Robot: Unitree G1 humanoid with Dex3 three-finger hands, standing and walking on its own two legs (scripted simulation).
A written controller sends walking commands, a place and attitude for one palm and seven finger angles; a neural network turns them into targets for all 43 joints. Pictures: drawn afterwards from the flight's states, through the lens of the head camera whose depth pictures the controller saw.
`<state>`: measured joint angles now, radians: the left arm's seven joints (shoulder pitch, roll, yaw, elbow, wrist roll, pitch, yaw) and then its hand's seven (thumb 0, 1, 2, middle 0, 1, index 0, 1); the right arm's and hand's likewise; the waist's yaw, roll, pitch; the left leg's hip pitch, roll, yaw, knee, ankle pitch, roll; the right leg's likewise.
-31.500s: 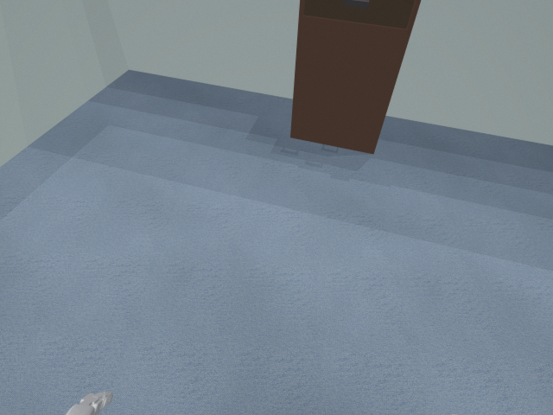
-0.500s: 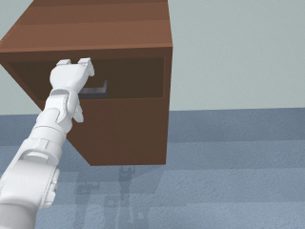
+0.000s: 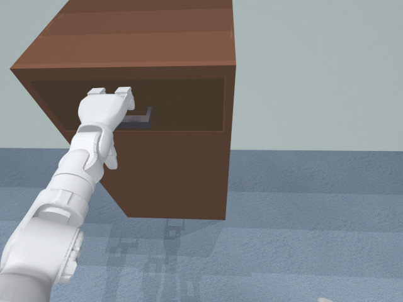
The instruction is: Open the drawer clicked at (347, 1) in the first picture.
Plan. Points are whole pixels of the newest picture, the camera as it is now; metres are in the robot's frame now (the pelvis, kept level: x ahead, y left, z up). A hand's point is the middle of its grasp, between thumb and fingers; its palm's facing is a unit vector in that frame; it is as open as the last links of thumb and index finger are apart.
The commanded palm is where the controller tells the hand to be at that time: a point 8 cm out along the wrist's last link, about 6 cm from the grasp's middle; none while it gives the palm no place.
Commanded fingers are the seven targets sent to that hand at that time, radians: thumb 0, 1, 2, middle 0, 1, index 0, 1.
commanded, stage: re-aim the fingers above the handle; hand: left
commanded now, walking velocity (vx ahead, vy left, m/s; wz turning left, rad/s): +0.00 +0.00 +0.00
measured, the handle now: (132, 116) +0.54 +0.20 +0.03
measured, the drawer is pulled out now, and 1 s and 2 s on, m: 0.00 0.00 0.00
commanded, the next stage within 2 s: lower the fingers behind the handle in 1.66 s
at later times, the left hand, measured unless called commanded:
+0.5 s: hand (111, 135) +0.44 +0.21 +0.07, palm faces -0.14 +0.02 -0.99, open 13.9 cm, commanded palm +0.44 +0.20 +0.14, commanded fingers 0.00 -0.50 0.30 -0.30 -1.20 -0.30 -1.20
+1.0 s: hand (134, 136) +0.45 +0.17 +0.06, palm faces -0.19 -0.02 -0.98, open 13.9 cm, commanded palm +0.44 +0.19 +0.14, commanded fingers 0.00 -0.50 0.30 -0.30 -1.20 -0.30 -1.20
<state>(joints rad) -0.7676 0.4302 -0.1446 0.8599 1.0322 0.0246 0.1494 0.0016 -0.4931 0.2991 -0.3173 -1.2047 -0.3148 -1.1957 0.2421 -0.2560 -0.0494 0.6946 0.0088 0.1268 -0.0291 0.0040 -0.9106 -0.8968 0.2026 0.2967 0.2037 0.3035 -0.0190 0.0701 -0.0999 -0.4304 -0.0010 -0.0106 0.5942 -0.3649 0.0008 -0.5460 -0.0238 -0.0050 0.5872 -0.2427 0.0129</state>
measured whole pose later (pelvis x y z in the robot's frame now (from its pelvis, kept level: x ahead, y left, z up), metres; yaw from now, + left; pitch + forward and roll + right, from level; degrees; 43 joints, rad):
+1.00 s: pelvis -0.01 +0.01 +0.00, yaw -1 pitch +12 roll +0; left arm -0.79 0.41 -0.20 0.86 0.98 -0.05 0.01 0.00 -0.49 0.30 -0.32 -1.21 -0.31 -1.19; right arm 0.30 -0.25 -0.04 0.70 0.00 0.10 -0.06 0.01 -0.91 -0.90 0.20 0.30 0.21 0.30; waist -0.05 0.05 -0.09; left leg -0.46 -0.01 0.01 0.60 -0.36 0.01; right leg -0.57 -0.03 0.01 0.58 -0.23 0.03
